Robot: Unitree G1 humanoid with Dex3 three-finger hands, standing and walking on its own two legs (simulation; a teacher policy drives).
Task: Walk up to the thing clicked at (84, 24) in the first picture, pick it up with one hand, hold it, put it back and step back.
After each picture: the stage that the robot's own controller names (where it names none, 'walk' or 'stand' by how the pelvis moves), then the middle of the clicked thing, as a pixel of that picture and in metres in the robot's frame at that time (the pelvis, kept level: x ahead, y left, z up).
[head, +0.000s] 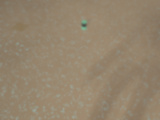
stand; (84, 25) +1.72 -0.01 -0.72
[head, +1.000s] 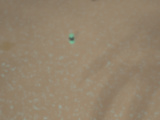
walk; (71, 38) +1.59 +0.23 -0.70
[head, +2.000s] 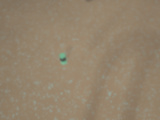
walk; (63, 58) +1.08 +0.30 -0.72
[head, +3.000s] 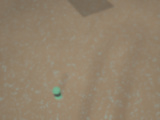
walk; (57, 93) +0.70 +0.28 -0.72
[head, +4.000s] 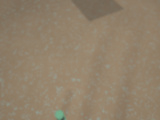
stand; (60, 116) +0.45 +0.24 -0.71
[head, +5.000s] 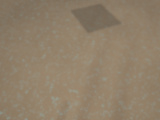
stand; out of the picture +0.41 +0.20 -0.72
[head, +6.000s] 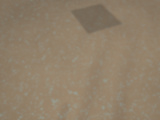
stand; out of the picture +0.39 +0.20 -0.72
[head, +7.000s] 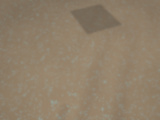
stand; out of the picture +0.37 +0.20 -0.73
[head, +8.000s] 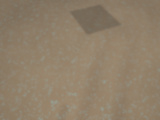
stand; out of the picture +0.38 +0.21 -0.73
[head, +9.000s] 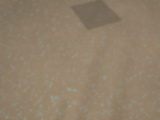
go down; out of the picture +0.39 +0.20 -0.72
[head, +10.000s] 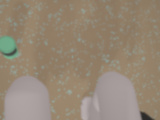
go down; (8, 48) +0.47 +0.24 -0.30
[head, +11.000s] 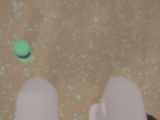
approach; (23, 51) +0.47 +0.23 -0.30
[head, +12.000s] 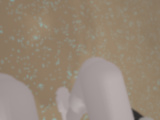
close in; out of the picture +0.46 +0.26 -0.23
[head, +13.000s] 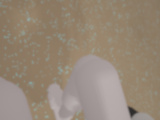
close; out of the picture +0.45 +0.28 -0.23
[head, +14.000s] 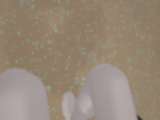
lift; out of the picture +0.41 +0.26 -0.19
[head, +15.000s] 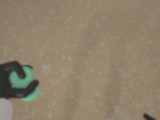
lift; (25, 84) +0.33 +0.19 -0.02
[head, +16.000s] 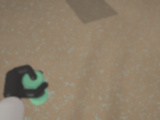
hold; (36, 88) +0.33 +0.17 +0.00
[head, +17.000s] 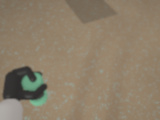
hold; (35, 89) +0.33 +0.17 -0.01
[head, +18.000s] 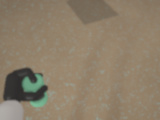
crouch; (36, 91) +0.32 +0.17 -0.01
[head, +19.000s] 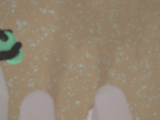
crouch; (9, 48) +0.45 +0.22 -0.11
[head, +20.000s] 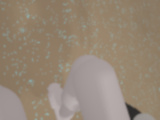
lower; out of the picture +0.45 +0.29 -0.23
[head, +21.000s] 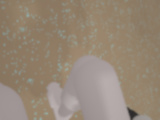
lower; out of the picture +0.45 +0.30 -0.24
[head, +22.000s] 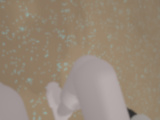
lower; out of the picture +0.45 +0.29 -0.24
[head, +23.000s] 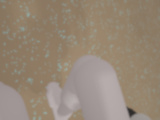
lower; out of the picture +0.45 +0.29 -0.24
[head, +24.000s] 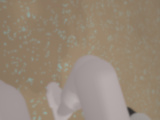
loosen; out of the picture +0.45 +0.29 -0.24
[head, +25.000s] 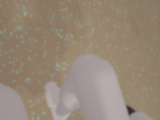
withdraw; out of the picture +0.45 +0.29 -0.24
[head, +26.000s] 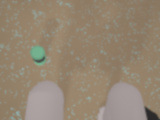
walk; (38, 56) +0.48 +0.21 -0.34
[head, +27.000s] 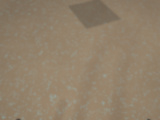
stand; out of the picture +0.40 +0.19 -0.66
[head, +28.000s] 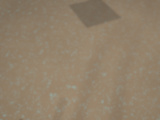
stand; out of the picture +0.41 +0.21 -0.67
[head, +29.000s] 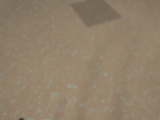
stand; out of the picture +0.40 +0.20 -0.67
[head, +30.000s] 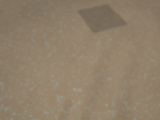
stand; out of the picture +0.43 +0.20 -0.72
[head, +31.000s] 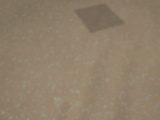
stand; out of the picture +0.40 +0.21 -0.73
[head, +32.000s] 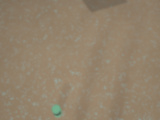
walk; (57, 111) +0.42 +0.19 -0.71
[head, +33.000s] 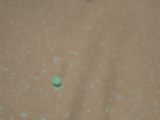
walk; (57, 83) +0.65 +0.16 -0.70
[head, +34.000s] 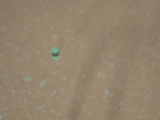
walk; (55, 53) +0.97 +0.27 -0.70
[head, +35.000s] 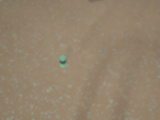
stand; (62, 61) +1.00 +0.18 -0.71
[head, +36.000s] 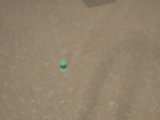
stand; (63, 65) +1.02 +0.19 -0.73
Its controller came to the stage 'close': yes
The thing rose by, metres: 0.69
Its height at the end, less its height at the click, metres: +0.00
